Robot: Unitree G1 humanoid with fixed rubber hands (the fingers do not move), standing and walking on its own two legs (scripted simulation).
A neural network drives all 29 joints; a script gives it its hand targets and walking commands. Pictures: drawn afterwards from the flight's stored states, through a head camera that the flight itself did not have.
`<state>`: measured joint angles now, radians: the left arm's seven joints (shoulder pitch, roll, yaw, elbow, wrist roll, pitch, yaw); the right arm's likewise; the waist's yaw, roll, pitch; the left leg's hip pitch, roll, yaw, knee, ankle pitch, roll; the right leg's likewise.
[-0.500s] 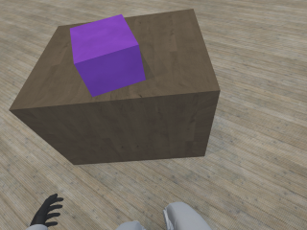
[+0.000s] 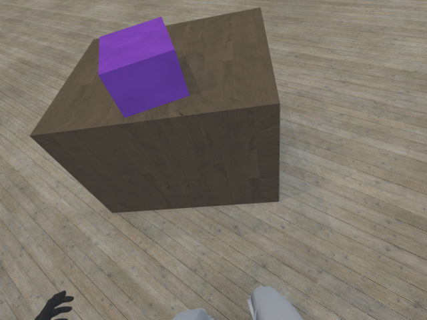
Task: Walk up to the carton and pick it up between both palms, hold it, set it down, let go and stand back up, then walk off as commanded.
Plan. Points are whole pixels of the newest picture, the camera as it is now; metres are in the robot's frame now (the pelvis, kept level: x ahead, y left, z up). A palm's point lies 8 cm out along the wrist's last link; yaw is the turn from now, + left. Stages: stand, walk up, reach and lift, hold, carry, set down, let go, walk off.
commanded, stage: walk off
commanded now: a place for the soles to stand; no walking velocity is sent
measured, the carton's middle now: (143, 65) +0.98 +0.17 +0.00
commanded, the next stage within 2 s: none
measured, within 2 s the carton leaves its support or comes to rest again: neither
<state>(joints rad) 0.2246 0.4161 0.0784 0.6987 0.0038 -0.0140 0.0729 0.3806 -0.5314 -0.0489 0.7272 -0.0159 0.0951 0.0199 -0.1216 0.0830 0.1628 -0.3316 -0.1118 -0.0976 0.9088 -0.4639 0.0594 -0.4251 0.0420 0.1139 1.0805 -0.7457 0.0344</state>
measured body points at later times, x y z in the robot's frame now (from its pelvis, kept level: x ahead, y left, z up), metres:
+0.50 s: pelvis -0.14 +0.06 +0.02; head -0.13 +0.01 +0.47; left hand -0.02 +0.39 -0.03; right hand -0.10 -0.30 -0.10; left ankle -0.13 +0.16 -0.69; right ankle +0.05 -0.08 -0.67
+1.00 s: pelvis -0.16 +0.06 +0.03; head -0.17 +0.03 +0.48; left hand -0.14 +0.39 -0.04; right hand -0.09 -0.27 -0.08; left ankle -0.13 +0.16 -0.64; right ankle -0.11 -0.07 -0.68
